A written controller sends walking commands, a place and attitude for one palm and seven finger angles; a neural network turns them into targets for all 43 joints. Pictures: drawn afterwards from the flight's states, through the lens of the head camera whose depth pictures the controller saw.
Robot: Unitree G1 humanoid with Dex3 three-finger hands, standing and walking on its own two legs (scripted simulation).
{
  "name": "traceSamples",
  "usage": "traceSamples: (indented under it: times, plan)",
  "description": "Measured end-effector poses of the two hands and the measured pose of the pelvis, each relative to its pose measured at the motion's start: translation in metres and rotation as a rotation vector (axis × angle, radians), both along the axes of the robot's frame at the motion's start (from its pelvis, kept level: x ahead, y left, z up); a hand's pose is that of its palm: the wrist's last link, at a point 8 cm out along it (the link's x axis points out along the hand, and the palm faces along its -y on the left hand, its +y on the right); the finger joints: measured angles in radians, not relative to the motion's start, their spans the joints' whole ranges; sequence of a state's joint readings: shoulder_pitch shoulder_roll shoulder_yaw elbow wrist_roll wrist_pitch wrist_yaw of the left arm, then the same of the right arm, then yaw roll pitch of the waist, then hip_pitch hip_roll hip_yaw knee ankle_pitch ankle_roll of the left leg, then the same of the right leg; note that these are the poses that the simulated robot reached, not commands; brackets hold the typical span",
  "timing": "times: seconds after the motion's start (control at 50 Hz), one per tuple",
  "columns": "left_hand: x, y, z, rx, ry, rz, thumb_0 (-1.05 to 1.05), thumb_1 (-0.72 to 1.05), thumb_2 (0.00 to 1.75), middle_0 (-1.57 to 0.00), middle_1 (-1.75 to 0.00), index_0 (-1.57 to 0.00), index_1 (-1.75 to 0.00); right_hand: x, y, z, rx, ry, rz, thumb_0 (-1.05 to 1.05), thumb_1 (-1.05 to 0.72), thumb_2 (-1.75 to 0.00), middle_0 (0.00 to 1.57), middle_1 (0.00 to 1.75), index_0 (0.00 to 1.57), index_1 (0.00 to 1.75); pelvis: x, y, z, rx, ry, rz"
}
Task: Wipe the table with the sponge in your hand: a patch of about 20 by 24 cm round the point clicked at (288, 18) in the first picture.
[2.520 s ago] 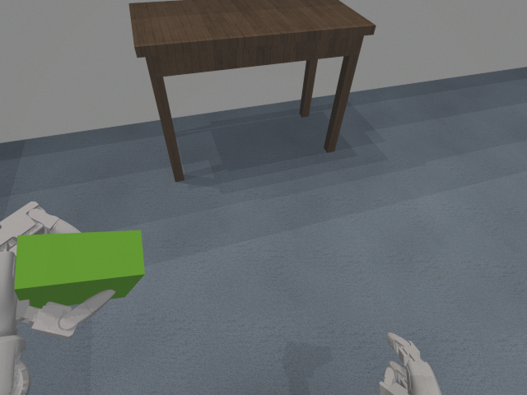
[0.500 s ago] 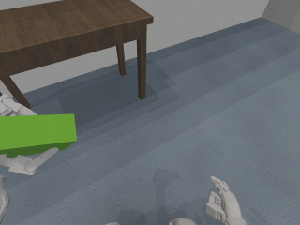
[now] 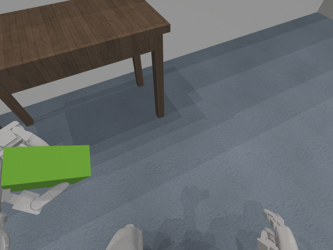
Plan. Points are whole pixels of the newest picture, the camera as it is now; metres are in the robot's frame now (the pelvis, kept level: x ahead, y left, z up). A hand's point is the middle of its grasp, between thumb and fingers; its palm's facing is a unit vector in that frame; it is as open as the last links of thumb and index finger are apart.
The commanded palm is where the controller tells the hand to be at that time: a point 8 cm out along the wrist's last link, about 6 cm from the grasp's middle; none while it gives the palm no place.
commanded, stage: walk to a spot facing it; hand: left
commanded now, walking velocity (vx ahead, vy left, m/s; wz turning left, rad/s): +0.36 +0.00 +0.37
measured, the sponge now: (57, 168) +0.23 +0.20 +0.15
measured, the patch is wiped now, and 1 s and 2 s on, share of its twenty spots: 0.00 0.00 0.00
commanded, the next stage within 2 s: turn to face it in 0.78 s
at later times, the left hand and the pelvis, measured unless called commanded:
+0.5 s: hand (36, 111) +0.33 +0.25 +0.19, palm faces +0.52 -0.73 -0.45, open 9.4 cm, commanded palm +0.28 +0.29 +0.18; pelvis +0.16 -0.01 +0.00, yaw +7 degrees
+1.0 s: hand (38, 82) +0.42 +0.29 +0.18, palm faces +0.61 -0.63 -0.48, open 9.4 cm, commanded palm +0.34 +0.31 +0.18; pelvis +0.27 -0.01 -0.02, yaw +18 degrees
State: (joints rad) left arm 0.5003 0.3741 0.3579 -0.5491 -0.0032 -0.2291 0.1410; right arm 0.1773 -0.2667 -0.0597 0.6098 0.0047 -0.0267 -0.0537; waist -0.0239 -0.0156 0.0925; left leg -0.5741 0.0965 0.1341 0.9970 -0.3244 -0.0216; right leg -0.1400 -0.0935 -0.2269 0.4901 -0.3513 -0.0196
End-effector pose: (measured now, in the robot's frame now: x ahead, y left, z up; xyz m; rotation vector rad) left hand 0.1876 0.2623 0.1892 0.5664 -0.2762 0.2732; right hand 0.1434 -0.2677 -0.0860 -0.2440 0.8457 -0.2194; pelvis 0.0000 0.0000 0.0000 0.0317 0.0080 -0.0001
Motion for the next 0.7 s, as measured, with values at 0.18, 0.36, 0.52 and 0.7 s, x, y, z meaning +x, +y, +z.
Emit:
traceSamples:
  times: [0.18, 0.36, 0.52, 0.7]
  plan:
    - [0.055, 0.033, 0.004, 0.022, -0.187, 0.026, -0.01, -0.44, 1.0, -0.82, -1.36, -0.82, -1.36, 0.089, 0.027, 0.0, -0.025, -0.099, 0.01, 0.01, -0.91, -0.9, 0.2, 0.3, 0.2, 0.3, 0.07, 0.018, -0.025, -0.01, -0.028, 0.007]
    - [0.084, 0.037, 0.009, -0.03, -0.132, 0.082, -0.01, -0.44, 1.0, -0.82, -1.36, -0.82, -1.36, 0.143, 0.095, 0.003, 0.153, -0.108, 0.156, 0.01, -0.91, -0.89, 0.21, 0.3, 0.2, 0.3, 0.111, 0.009, -0.006, -0.058, -0.014, 0.065]
    - [0.096, 0.02, 0.013, 0.005, -0.084, 0.218, -0.01, -0.44, 1.0, -0.82, -1.36, -0.82, -1.36, 0.188, 0.085, -0.014, 0.18, -0.044, 0.241, 0.01, -0.9, -0.89, 0.21, 0.3, 0.2, 0.3, 0.162, -0.017, -0.004, -0.06, -0.003, 0.124]
    - [0.146, 0.005, -0.016, -0.091, -0.01, 0.285, -0.01, -0.44, 1.0, -0.82, -1.36, -0.82, -1.36, 0.262, 0.027, -0.018, 0.049, 0.007, 0.264, 0.01, -0.91, -0.89, 0.21, 0.3, 0.2, 0.3, 0.211, -0.033, -0.007, -0.012, -0.017, 0.22]
